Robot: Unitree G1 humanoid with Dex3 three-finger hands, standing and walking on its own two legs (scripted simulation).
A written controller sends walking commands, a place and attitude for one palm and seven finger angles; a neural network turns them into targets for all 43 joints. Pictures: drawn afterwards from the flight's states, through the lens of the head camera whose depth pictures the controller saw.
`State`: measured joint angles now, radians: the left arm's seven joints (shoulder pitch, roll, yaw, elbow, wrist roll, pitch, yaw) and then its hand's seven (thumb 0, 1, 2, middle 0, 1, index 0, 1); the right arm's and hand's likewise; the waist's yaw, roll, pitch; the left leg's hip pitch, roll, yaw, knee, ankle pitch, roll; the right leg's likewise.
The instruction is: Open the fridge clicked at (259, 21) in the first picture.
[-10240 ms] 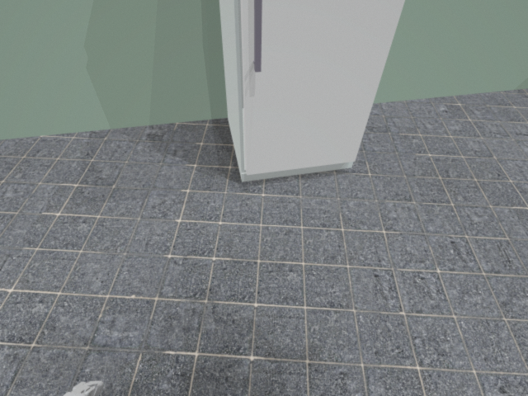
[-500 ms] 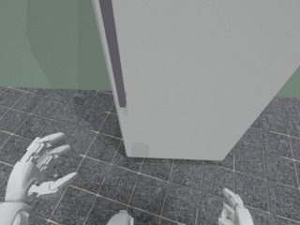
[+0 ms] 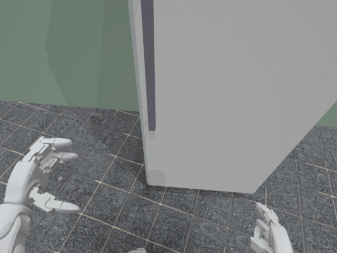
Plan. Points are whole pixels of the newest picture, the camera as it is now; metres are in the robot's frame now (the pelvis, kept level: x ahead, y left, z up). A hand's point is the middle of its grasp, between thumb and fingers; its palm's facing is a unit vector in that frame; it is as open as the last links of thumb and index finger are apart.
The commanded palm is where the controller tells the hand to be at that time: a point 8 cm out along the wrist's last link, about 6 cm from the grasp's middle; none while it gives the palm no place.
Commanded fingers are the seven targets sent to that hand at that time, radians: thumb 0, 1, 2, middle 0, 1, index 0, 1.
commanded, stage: raise the hand to about handle height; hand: left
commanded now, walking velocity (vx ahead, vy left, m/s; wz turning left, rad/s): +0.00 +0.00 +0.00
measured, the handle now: (150, 59) +0.53 +0.09 +0.19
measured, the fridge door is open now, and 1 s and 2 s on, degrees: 0 0 0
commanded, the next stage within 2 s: move the hooked fingers beside the handle in 0.82 s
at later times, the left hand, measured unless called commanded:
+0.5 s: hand (49, 156) +0.28 +0.27 +0.11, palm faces +0.03 -1.00 -0.05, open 14.0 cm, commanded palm +0.24 +0.32 +0.11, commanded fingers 0.00 -0.50 0.30 -0.30 -1.20 -0.30 -1.20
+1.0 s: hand (58, 156) +0.28 +0.25 +0.11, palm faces +0.04 -1.00 -0.05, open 13.9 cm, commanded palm +0.26 +0.30 +0.11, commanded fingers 0.00 -0.50 0.30 -0.30 -1.20 -0.30 -1.20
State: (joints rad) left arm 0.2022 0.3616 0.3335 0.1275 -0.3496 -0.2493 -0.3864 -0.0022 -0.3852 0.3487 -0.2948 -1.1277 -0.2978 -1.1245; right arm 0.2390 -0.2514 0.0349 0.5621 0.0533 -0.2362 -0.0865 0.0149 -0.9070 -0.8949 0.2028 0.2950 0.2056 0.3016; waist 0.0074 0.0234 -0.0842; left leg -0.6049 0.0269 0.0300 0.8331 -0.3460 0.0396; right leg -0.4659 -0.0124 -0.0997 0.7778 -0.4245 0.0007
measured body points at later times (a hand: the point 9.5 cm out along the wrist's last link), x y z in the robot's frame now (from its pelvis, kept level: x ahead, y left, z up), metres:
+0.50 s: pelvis +0.00 +0.00 +0.01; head +0.02 +0.00 +0.46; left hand +0.27 +0.32 +0.12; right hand +0.16 -0.26 -0.06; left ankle +0.05 +0.09 -0.70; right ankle -0.02 -0.12 -0.70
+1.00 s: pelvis +0.00 -0.02 +0.01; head +0.02 -0.02 +0.46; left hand +0.27 +0.31 +0.11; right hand +0.17 -0.26 -0.06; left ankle +0.05 +0.09 -0.70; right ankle -0.02 -0.12 -0.70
